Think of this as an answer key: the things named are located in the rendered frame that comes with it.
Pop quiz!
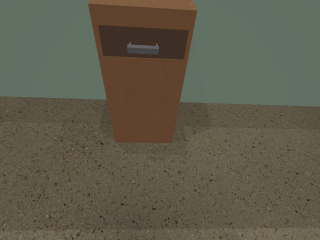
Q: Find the cabinet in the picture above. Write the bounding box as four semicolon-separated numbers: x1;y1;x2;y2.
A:
88;0;197;143

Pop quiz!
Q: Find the drawer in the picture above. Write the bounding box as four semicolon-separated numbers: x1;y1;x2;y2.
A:
98;25;188;60

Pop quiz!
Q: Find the handle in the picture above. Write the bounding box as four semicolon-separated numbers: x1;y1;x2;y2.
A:
127;42;159;55

